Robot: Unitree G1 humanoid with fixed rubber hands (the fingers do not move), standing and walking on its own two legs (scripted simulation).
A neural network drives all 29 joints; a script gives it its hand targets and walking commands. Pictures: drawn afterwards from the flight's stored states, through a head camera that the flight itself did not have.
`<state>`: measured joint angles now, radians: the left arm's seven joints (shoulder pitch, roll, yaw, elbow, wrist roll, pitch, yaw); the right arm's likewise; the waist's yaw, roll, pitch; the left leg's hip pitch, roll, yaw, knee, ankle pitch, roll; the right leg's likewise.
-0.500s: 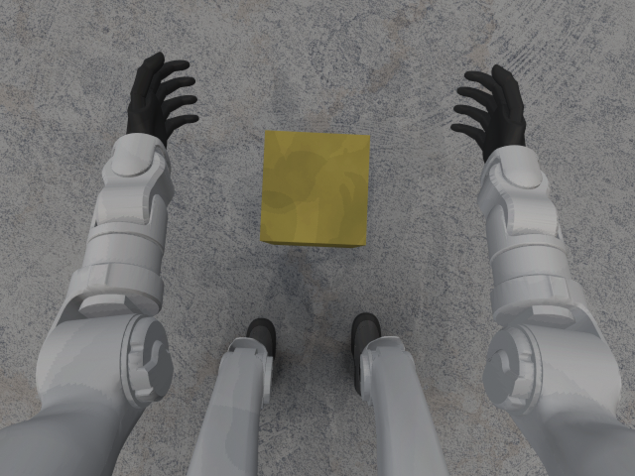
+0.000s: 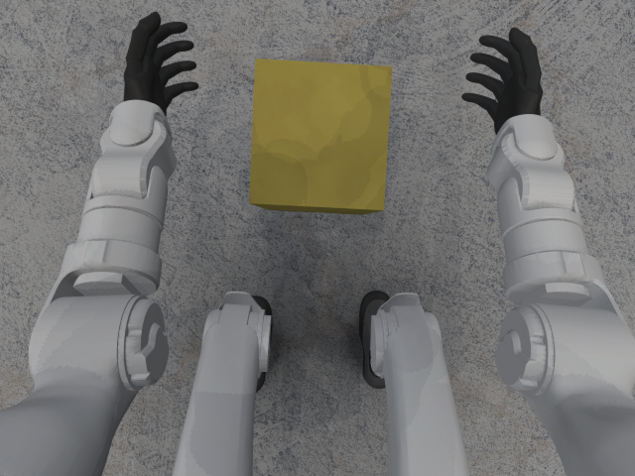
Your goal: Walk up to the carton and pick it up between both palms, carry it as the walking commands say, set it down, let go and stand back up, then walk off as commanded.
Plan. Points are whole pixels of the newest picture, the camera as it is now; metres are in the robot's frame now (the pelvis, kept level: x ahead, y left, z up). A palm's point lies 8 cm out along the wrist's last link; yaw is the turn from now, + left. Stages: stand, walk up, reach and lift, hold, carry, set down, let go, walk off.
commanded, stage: reach and lift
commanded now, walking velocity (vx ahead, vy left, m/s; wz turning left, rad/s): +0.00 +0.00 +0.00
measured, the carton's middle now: (318, 151) +0.51 +0.00 -0.41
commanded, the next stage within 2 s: none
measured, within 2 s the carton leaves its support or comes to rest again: neither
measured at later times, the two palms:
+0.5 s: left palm (192, 130) +0.51 +0.18 -0.27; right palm (460, 140) +0.50 -0.20 -0.27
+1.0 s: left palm (210, 141) +0.51 +0.18 -0.34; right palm (440, 148) +0.50 -0.20 -0.34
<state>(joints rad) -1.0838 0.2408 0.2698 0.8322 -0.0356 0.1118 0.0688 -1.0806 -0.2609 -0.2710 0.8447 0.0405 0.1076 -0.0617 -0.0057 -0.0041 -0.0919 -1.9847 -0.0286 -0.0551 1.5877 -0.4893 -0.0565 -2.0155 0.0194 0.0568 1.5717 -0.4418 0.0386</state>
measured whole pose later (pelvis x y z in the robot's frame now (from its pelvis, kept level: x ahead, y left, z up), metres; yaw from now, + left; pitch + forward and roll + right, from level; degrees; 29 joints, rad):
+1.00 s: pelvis -0.02 +0.00 -0.16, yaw +1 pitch +39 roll +0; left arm -1.36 0.35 0.08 1.07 -0.22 0.02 0.12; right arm -1.37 -0.37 -0.09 1.13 0.24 0.00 -0.11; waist -0.02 0.00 0.31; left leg -2.28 -0.05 -0.06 2.20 -0.60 -0.07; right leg -2.31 0.02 0.06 2.18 -0.55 0.05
